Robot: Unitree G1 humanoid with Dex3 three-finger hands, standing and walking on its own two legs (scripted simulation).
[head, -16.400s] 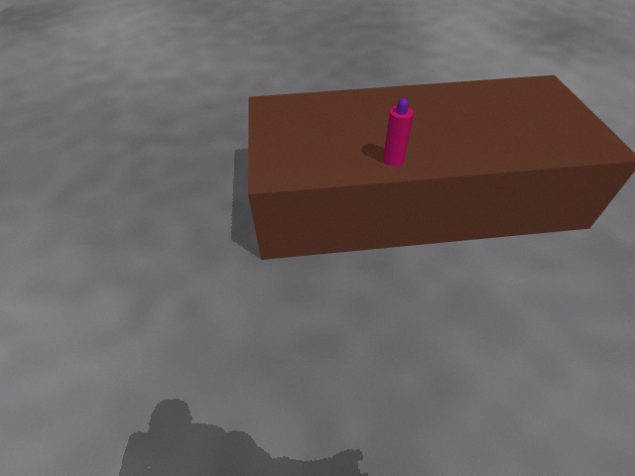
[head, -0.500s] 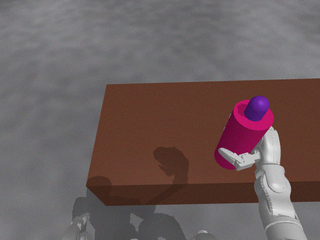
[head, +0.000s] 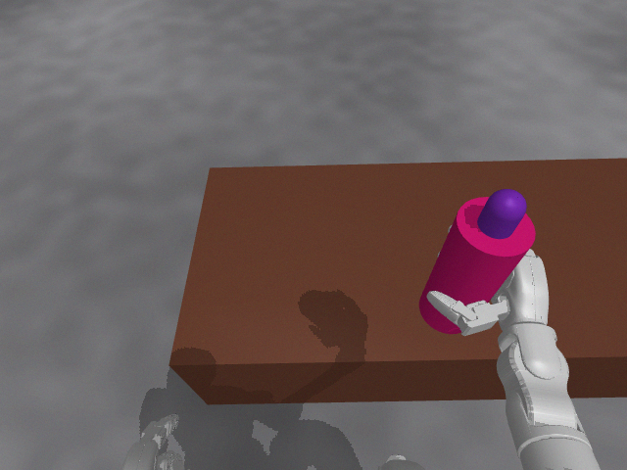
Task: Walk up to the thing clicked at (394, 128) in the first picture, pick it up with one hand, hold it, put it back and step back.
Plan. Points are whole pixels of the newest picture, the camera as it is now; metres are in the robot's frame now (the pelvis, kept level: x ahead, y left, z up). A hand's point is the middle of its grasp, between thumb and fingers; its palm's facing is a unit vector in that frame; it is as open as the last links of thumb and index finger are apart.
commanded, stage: hold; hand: right
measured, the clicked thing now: (472, 264) +0.34 -0.16 +0.08
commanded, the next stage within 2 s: crouch in 1.84 s
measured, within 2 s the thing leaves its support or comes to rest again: neither
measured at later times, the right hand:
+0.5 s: hand (466, 286) +0.32 -0.16 +0.06, palm faces +0.10 +1.00 -0.01, open 10.4 cm
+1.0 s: hand (469, 285) +0.32 -0.16 +0.06, palm faces +0.09 +1.00 +0.00, open 10.4 cm
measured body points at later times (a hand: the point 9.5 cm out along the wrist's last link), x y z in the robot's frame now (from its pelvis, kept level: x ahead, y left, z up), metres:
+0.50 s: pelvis +0.00 +0.00 +0.00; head +0.04 +0.01 +0.45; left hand +0.14 +0.25 -0.11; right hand +0.31 -0.21 +0.06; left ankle -0.02 +0.13 -0.70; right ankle +0.03 -0.14 -0.70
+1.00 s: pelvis -0.01 +0.00 +0.00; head +0.03 +0.00 +0.45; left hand +0.13 +0.25 -0.11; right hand +0.31 -0.21 +0.06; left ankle -0.02 +0.13 -0.70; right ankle +0.03 -0.14 -0.70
